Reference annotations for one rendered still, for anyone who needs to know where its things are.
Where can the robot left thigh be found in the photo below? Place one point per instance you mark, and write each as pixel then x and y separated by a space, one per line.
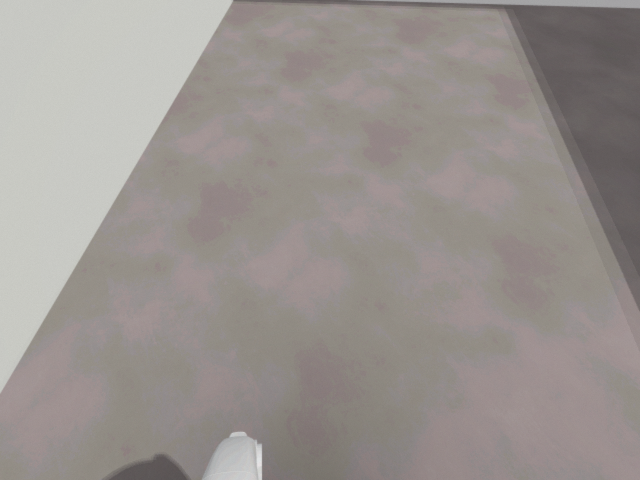
pixel 235 458

